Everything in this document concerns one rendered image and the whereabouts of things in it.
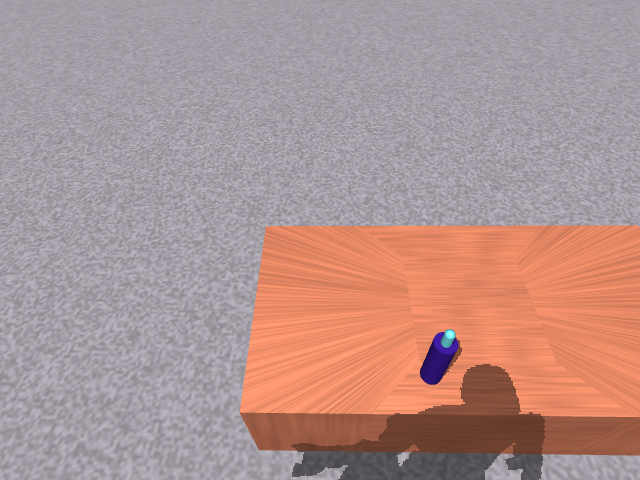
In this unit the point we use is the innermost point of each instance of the bottle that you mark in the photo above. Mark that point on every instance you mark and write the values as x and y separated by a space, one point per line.
439 356

